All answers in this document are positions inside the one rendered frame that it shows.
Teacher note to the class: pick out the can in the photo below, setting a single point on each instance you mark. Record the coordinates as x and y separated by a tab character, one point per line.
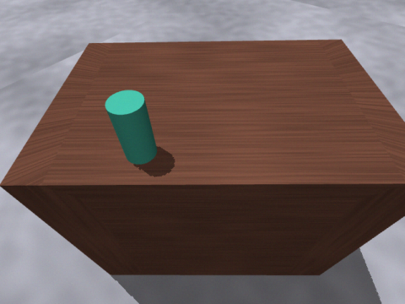
128	114

